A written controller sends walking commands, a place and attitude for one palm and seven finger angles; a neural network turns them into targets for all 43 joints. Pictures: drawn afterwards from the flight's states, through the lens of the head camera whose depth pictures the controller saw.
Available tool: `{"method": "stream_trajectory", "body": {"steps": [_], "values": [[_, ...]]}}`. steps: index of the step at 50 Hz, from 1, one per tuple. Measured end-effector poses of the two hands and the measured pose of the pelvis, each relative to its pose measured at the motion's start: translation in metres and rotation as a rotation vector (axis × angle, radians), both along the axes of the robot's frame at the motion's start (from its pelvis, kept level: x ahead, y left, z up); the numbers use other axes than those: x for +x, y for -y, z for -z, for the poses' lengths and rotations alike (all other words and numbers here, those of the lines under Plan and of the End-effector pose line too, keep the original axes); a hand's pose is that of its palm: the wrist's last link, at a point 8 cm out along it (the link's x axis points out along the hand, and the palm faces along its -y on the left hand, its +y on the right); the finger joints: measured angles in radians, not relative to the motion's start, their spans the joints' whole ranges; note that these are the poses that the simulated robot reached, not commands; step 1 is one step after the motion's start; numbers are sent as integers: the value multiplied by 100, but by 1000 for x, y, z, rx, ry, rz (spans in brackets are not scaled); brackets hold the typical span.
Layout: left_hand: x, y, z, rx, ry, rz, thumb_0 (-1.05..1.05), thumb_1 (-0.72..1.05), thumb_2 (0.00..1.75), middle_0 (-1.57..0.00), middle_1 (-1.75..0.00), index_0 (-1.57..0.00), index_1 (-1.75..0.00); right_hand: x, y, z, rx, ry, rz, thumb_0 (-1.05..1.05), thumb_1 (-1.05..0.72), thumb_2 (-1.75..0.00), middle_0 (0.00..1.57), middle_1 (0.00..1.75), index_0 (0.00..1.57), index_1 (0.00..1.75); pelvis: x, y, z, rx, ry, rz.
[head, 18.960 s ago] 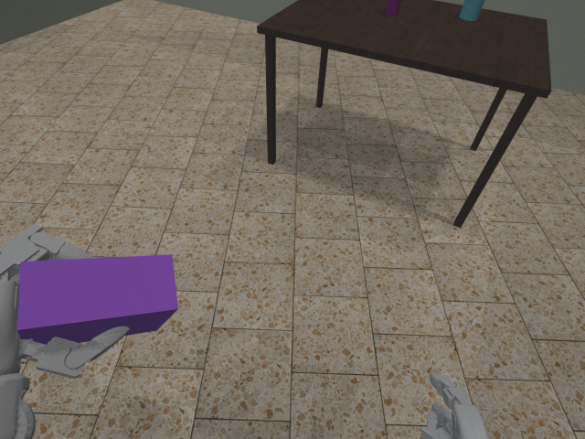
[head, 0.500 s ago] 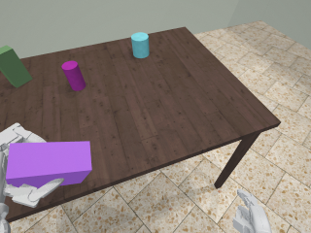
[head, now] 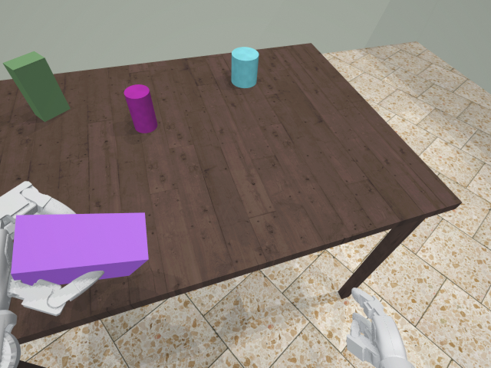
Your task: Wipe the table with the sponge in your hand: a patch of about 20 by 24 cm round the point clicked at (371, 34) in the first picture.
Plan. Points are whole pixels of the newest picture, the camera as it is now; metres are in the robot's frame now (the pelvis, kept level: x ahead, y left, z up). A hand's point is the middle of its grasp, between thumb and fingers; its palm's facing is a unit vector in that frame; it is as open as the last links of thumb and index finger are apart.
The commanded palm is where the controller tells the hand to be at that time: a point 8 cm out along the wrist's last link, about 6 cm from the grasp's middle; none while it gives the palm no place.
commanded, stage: come to a stop and stand still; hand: left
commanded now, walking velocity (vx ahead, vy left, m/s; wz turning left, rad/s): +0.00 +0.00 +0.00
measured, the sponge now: (102, 249) +0.23 +0.21 +0.13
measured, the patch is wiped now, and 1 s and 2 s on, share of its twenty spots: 0.00 0.00 0.00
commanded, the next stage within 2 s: look again from close up in 0.20 s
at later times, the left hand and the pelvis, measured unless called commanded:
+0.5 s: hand (46, 213) +0.25 +0.26 +0.17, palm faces +0.42 -0.84 -0.35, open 9.7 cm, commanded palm +0.17 +0.28 +0.17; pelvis +0.00 +0.00 +0.00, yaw -2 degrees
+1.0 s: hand (97, 263) +0.22 +0.21 +0.11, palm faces +0.09 -0.78 -0.62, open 9.7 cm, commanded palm +0.18 +0.27 +0.18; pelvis +0.02 -0.01 -0.01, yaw -1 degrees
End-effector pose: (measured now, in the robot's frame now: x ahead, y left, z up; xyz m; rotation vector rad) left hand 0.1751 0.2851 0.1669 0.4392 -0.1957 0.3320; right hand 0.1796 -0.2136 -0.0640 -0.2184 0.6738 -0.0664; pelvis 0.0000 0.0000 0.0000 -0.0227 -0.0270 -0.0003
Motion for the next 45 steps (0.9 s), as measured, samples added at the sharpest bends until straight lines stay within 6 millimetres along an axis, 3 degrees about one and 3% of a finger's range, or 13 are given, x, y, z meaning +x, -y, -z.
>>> {"method": "stream_trajectory", "body": {"steps": [8,15,18,21,23,28,32,36,39,41,45], "values": [[0,-5,2,5,-10,1,-2,-46,102,-77,-135,-79,-134,-6,-9,4,11,-17,-1,1,-90,-90,21,30,20,30,0,-6,0,3,-4,3],[3,-1,3,3,-20,-1,-2,-46,102,-77,-135,-79,-134,-8,-3,7,12,-27,7,1,-90,-90,21,30,20,30,1,-4,0,2,-5,4],[18,-21,-22,171,80,-1,-2,-46,102,-77,-135,-79,-134,-10,0,10,-19,-49,-30,1,-90,-90,20,30,20,30,-3,3,2,0,-17,1],[27,-40,-32,144,175,-72,-2,-46,102,-77,-135,-79,-134,-13,5,7,-16,-39,-21,1,-90,-90,21,30,20,30,-4,4,2,0,-17,19],[29,-35,-29,91,187,-64,-2,-46,102,-77,-135,-79,-134,-15,9,4,-8,-10,1,2,-90,-90,21,30,20,30,-2,1,2,2,-15,32],[29,11,4,-9,72,103,-2,-46,102,-77,-135,-79,-134,-17,14,-1,-9,28,55,1,-90,-90,20,30,20,30,4,-8,3,4,-18,44],[27,10,20,9,-7,144,-2,-46,103,-77,-135,-79,-134,-19,12,-1,-34,-6,75,1,-90,-90,20,30,20,30,7,-7,3,3,-24,36],[47,-27,-24,265,88,68,-2,-46,103,-77,-135,-79,-134,-15,7,8,-94,-71,-35,1,-90,-90,20,30,20,30,6,-1,8,5,-25,-4],[52,-43,-45,147,121,-24,-2,-46,103,-77,-135,-79,-134,-4,6,14,-53,-64,-55,2,-90,-90,20,30,20,30,11,-3,8,2,-16,5],[51,-35,-40,81,44,-19,-2,-46,103,-77,-135,-78,-134,5,6,15,-9,-25,-36,2,-90,-90,21,30,20,30,15,-6,8,2,-11,18],[42,8,2,135,-248,88,-1,-46,103,-77,-135,-78,-134,24,2,11,56,45,-17,2,-90,-90,21,30,20,30,18,-6,9,12,-7,29]]}}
